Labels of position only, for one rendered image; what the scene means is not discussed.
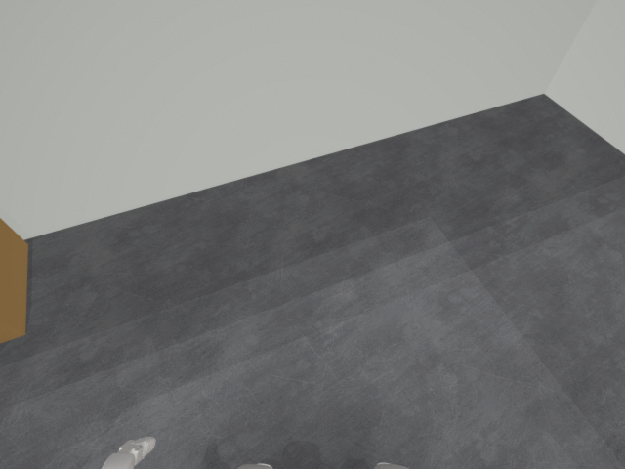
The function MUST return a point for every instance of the left robot hand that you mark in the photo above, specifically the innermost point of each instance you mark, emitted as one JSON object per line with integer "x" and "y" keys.
{"x": 130, "y": 454}

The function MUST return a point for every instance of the cupboard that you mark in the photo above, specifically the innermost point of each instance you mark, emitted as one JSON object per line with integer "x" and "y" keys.
{"x": 13, "y": 283}

